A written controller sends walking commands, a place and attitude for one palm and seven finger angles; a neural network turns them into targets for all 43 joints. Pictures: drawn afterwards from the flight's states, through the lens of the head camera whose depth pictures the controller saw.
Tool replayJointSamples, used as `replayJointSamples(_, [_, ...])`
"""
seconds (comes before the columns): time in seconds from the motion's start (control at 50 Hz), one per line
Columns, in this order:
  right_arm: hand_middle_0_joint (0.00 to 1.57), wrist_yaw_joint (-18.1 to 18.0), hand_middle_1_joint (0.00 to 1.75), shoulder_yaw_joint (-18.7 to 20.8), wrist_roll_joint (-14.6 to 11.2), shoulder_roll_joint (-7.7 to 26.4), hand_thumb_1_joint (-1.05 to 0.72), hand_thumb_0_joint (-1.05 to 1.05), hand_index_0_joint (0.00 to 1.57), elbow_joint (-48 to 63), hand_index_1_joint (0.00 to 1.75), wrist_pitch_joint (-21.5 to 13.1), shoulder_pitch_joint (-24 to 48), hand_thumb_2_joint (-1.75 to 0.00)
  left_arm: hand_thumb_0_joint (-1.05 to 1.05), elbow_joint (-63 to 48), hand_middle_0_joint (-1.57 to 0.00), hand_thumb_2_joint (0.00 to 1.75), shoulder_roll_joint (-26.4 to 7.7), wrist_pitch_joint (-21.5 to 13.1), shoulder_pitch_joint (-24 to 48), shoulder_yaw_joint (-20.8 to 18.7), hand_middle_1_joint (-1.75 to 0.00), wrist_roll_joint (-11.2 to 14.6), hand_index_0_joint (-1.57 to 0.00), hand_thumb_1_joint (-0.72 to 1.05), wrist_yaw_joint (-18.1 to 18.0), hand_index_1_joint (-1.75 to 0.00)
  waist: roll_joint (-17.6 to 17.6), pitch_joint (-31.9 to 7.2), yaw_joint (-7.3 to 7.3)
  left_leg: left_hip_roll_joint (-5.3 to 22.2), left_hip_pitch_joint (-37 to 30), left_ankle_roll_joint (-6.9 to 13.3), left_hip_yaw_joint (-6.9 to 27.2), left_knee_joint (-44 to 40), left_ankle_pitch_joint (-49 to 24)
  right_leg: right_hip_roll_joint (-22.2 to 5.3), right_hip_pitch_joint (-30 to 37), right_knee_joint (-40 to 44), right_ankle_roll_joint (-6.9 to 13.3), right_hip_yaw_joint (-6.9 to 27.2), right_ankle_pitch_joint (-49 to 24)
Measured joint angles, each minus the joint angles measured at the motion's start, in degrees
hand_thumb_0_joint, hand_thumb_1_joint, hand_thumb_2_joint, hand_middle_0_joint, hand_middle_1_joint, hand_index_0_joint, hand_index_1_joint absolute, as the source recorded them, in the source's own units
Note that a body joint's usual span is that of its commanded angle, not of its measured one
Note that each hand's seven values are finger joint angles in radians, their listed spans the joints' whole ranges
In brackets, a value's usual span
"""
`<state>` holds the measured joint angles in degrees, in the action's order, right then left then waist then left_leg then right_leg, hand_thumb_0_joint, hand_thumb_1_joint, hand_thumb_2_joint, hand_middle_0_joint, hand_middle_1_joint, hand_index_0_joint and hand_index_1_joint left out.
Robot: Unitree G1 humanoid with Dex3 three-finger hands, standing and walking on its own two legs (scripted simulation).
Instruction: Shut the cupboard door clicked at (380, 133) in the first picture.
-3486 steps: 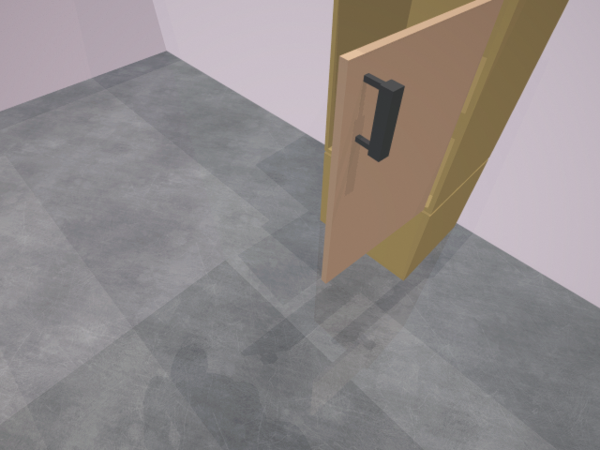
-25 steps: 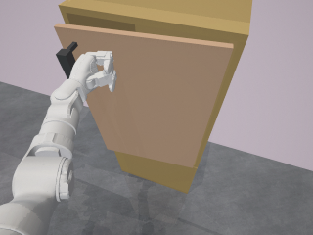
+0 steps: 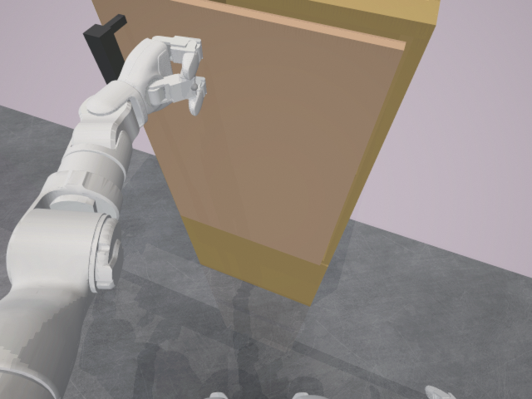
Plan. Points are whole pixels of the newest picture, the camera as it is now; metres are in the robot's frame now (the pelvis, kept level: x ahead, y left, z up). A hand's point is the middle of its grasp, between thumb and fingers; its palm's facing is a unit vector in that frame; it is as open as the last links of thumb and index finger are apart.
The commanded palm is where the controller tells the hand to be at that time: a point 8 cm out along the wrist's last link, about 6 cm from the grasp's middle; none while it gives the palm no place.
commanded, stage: pull the fist back off the door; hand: left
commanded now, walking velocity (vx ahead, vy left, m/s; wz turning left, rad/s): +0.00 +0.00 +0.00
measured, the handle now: (124, 66) +0.57 +0.17 +0.18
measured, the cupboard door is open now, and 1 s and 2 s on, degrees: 0 0 0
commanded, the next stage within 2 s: draw the hand back to the body in 0.90 s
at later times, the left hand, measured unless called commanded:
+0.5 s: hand (210, 87) +0.49 +0.05 +0.19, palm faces -0.08 -1.00 +0.02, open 3.1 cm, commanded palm +0.46 +0.10 +0.18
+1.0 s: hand (206, 121) +0.43 +0.05 +0.18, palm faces -0.09 -1.00 -0.01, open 3.1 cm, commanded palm +0.41 +0.11 +0.18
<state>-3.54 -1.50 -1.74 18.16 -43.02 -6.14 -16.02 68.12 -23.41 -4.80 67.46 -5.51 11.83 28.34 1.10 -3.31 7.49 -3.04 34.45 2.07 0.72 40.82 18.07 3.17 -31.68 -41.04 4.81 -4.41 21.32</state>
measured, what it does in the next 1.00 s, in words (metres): stands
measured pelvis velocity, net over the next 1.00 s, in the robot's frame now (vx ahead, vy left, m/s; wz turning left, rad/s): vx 0.01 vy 0.01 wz -0.04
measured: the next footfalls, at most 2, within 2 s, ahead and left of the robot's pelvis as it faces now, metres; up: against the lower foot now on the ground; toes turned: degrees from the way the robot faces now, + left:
none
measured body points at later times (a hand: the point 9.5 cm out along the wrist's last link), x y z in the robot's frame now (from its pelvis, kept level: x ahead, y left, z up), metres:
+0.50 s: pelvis -0.01 +0.01 +0.01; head +0.03 -0.01 +0.46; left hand +0.49 +0.10 +0.19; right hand +0.01 -0.24 -0.12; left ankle +0.02 +0.10 -0.71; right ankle -0.01 -0.06 -0.71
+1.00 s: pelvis +0.01 +0.01 +0.02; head +0.01 -0.01 +0.47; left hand +0.43 +0.10 +0.19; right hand +0.15 -0.24 -0.08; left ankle +0.02 +0.10 -0.71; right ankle -0.01 -0.06 -0.71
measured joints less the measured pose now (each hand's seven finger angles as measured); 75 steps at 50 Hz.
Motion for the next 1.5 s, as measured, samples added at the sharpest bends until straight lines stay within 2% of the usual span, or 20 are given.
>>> replayJointSamples(0.04, [0.2,0.04,0.3,0.08,0.06,-0.1,-0.9,0.0,0.2,-0.31,0.3,-0.17,-0.45,-0.89,0.04,0.41,-1.29,1.0,-0.37,-0.25,0.8,0.09,-1.5,0.02,-1.3,0.99,0.81,-1.5,-0.01,-0.09,0.02,0.07,1.06,-0.07,0.09,0.79,0.25,0.06,-0.98,-0.68,0.08,-0.14,0.22])
replayJointSamples(0.06, [0.2,0.25,0.3,0.26,-0.3,-0.07,-0.9,0.0,0.2,-0.32,0.3,-0.16,-0.91,-0.89,0.04,0.4,-1.29,1.0,0.16,0.0,0.94,-1.15,-1.5,-0.05,-1.3,0.96,0.22,-1.5,0.28,-0.12,-0.27,0.23,1.52,-0.14,0.28,1.22,0.4,0.24,-1.22,-0.69,0.16,-0.33,0.22])
replayJointSamples(0.1, [0.2,1.2,0.3,0.56,-0.75,-0.15,-0.9,0.0,0.2,-0.2,0.3,-0.05,-1.95,-0.89,0.04,0.29,-1.29,0.99,2.26,0.52,0.9,-3.62,-1.5,0.0,-1.3,0.84,-5.39,-1.5,0.89,-0.19,-1.09,0.47,1.91,-0.34,0.61,1.43,0.4,0.5,-1.23,-0.14,0.25,-0.64,-0.13])
replayJointSamples(0.16, [0.2,3.05,0.3,0.6,-0.51,-1.14,-0.9,0.0,0.2,0.07,0.3,0.26,-3.01,-0.89,0.01,0.03,-1.29,0.94,5.55,1.22,0.53,-6.49,-1.5,-0.39,-1.3,0.69,-16.54,-1.5,0.83,-0.72,-1.89,0.57,1.91,-0.4,0.67,0.74,-0.21,0.59,-1.21,0.66,0.17,-0.67,-0.83])
replayJointSamples(0.22, [0.2,4.85,0.3,0.54,0.23,-2.54,-0.9,0.0,0.2,0.76,0.3,0.23,-3.68,-0.89,-0.01,-1.51,-1.29,0.91,8.5,0.01,-0.83,-7.38,-1.5,-2.39,-1.3,0.63,-26.87,-1.5,0.63,-1.32,-2.03,0.74,1.76,-0.41,0.58,0.25,-0.7,0.75,-1.1,1.19,0.17,-0.56,-1.42])
replayJointSamples(0.26, [0.2,5.84,0.3,0.39,0.66,-3.24,-0.9,0.0,0.2,1.26,0.3,0.1,-3.86,-0.89,-0.01,-2.16,-1.29,0.91,9.22,-1.75,-1.89,-5.99,-1.5,-5.0,-1.3,0.65,-30.93,-1.5,0.78,-1.6,-1.58,0.8,1.7,-0.39,0.5,0.31,-0.8,0.79,-1.06,1.16,0.14,-0.49,-1.56])
replayJointSamples(0.3, [0.2,6.32,0.3,0.29,0.79,-3.74,-0.9,0.0,0.2,1.59,0.3,0.1,-3.97,-0.89,-0.01,-2.09,-1.29,0.91,9.25,-3.43,-2.82,-4.42,-1.5,-6.92,-1.3,0.71,-32.37,-1.5,1.14,-1.67,-1.06,0.86,1.34,-0.31,0.26,0.34,-0.8,0.84,-0.78,1.11,0.07,-0.25,-1.65])
replayJointSamples(0.34, [0.2,6.32,0.3,0.13,0.62,-3.99,-0.9,0.0,0.2,1.68,0.3,0.29,-4.15,-0.89,0.0,-1.2,-1.29,0.93,9.18,-4.23,-3.28,-3.76,-1.5,-7.22,-1.3,0.77,-32.13,-1.5,1.53,-1.54,-0.7,0.95,0.46,-0.19,-0.15,-0.02,-0.85,0.91,-0.07,1.37,-0.05,0.19,-1.82])
replayJointSamples(0.42, [0.2,5.48,0.3,-0.29,-0.13,-3.85,-0.9,0.0,0.2,1.52,0.3,0.82,-4.92,-0.89,0.0,1.42,-1.29,0.94,9.42,-3.72,-3.45,-4.88,-1.5,-4.91,-1.3,0.87,-29.88,-1.5,2.05,-1.3,-0.45,1.17,-2.07,0.07,-1.13,-1.72,-1.26,1.11,2.08,2.88,-0.27,1.3,-2.54])
replayJointSamples(0.48, [0.2,5.04,0.3,-0.23,-0.34,-3.41,-0.9,0.0,0.2,1.72,0.3,0.69,-5.78,-0.89,0.01,1.0,-1.29,0.94,9.98,-3.8,-4.48,-6.02,-1.5,-4.02,-1.3,0.91,-29.61,-1.5,2.1,-1.2,-0.45,1.29,-3.63,0.23,-1.8,-3.02,-1.6,1.22,3.34,3.94,-0.41,2.06,-3.03])
replayJointSamples(0.58, [0.2,5.12,0.3,0.55,-0.21,-2.61,-0.9,0.01,0.2,2.61,0.3,0.49,-6.99,-0.89,0.02,-5.26,-1.29,0.92,11.92,-6.6,-10.01,-6.6,-1.5,-4.75,-1.3,0.92,-30.45,-1.5,1.88,-1.34,-1.17,1.34,-5.75,0.42,-3.04,-4.39,-1.6,1.27,4.76,4.52,-0.57,3.41,-3.07])
replayJointSamples(0.62, [0.2,5.23,0.3,0.89,-0.3,-2.43,-0.9,0.01,0.2,3.01,0.3,0.81,-7.15,-0.89,0.02,-8.19,-1.29,0.92,12.7,-6.73,-12.98,-6.1,-1.5,-5.21,-1.3,0.91,-30.67,-1.5,1.74,-1.45,-1.61,1.36,-6.68,0.47,-3.38,-4.8,-1.47,1.3,5.52,4.72,-0.64,3.8,-2.94])
replayJointSamples(0.86, [0.2,3.74,0.3,1.62,-1.4,-2.92,-0.9,0.01,0.2,4.97,0.3,1.91,-1.51,-0.9,0.02,-32.02,-1.3,0.9,17.17,0.13,-30.2,0.72,-1.5,-3.91,-1.3,0.9,-32.14,-1.5,1.72,-0.43,-5.05,1.22,-13.75,0.51,-3.31,-7.65,-1.23,1.29,12.76,7.91,-0.77,4.08,-2.9])
replayJointSamples(0.96, [0.19,3.15,0.3,0.68,-1.88,-3.43,-0.9,0.01,0.2,5.53,0.3,3.24,2.68,-0.9,0.02,-33.16,-1.3,0.9,18.17,5.39,-28.82,3.68,-1.5,-3.84,-1.3,0.9,-32.53,-1.5,1.68,-0.26,-6.09,0.75,-15.39,0.48,-2.09,-8.23,-1.49,0.88,14.94,8.87,-0.85,2.93,-2.86])
replayJointSamples(1.02, [0.2,2.72,0.3,-0.2,-1.91,-3.96,-0.9,0.01,0.2,6.18,0.3,4.36,5.04,-0.9,0.02,-30.99,-1.3,0.9,18.53,8.83,-26.6,3.39,-1.5,-3.31,-1.31,0.9,-32.9,-1.5,1.23,0.11,-6.11,0.59,-15.71,0.4,-1.66,-8.83,-1.98,0.74,15.35,9.42,-0.78,2.52,-3.16])
replayJointSamples(1.08, [0.2,2.52,0.3,-0.73,-1.67,-4.56,-0.9,0.01,0.2,7.27,0.3,4.85,6.13,-0.9,0.02,-31.2,-1.3,0.9,18.46,9.86,-26.5,2.39,-1.5,-3.07,-1.3,0.9,-33.13,-1.5,0.89,0.32,-6.05,0.55,-15.94,0.29,-1.78,-9.63,-2.45,0.7,15.33,9.81,-0.58,2.67,-3.47])
replayJointSamples(1.22, [0.2,2.97,0.3,-1.09,-1.75,-4.76,-0.9,0.01,0.2,8.98,0.3,6.64,3.71,-0.9,0.02,-43.35,-1.29,0.89,16.74,7.35,-38.89,0.25,-1.5,-3.22,-1.3,0.9,-30.16,-1.5,1.77,-1.36,-7.07,0.74,-19.25,0.16,-3.02,-11.91,-2.39,0.92,17.81,11.08,-0.53,4.12,-3.4])
replayJointSamples(1.3, [0.2,2.73,0.3,-1.38,-2.54,-4.29,-0.9,0.01,0.2,8.98,0.3,8.58,2.66,-0.9,0.02,-50.99,-1.29,0.89,14.53,10.42,-46.6,0.09,-1.5,-2.55,-1.3,0.9,-27.39,-1.5,1.72,-1.19,-7.92,0.89,-21.52,0.06,-2.68,-12.4,-2.23,1.09,20.39,12.07,-0.59,3.88,-3.4])
replayJointSamples(1.38, [0.2,1.65,0.3,-1.4,-2.91,-3.54,-0.9,0.01,0.2,8.98,0.3,8.86,3.38,-0.9,0.02,-58.27,-1.29,0.9,12.81,14.2,-52.16,0.65,-1.5,-1.36,-1.3,0.9,-25.5,-1.5,1.65,0.32,-8.58,0.95,-22.65,0.0,-1.82,-12.08,-2.31,1.19,22.23,12.84,-0.38,3.02,-3.75])
replayJointSamples(1.5, [0.2,0.15,0.3,-1.52,-2.79,-2.93,-0.9,0.01,0.2,8.95,0.3,7.43,6.21,-0.9,0.02,-66.53,-1.29,0.9,11.29,15.53,-57.25,0.53,-1.49,0.74,-1.3,0.9,-23.41,-1.49,2.32,0.89,-8.85,0.63,-23.46,0.14,-1.09,-12.36,-3.12,0.89,23.43,13.49,-0.48,2.25,-4.46])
